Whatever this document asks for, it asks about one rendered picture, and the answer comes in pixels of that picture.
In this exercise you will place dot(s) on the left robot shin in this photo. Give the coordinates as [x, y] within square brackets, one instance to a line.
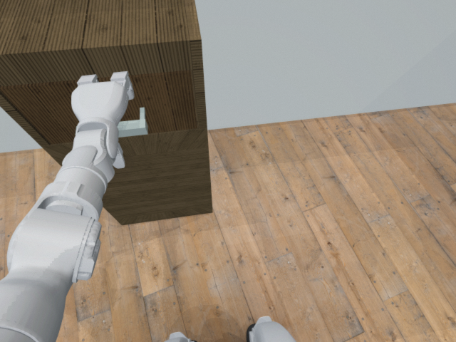
[177, 334]

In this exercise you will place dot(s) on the right robot shin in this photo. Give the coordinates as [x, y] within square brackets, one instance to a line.
[263, 319]

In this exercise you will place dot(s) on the robot shin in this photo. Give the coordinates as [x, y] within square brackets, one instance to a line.
[263, 319]
[177, 334]

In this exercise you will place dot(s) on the drawer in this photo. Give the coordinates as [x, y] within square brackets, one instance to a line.
[167, 97]

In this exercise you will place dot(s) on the robot left hand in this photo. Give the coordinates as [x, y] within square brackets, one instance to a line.
[108, 100]

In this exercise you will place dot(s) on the handle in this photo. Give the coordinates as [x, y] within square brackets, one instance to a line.
[133, 127]

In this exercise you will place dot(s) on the robot left forearm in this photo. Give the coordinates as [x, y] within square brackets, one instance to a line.
[83, 178]

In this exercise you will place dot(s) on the left robot upper arm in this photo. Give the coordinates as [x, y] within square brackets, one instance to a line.
[54, 250]

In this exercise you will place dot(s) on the cabinet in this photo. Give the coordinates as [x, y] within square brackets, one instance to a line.
[166, 175]

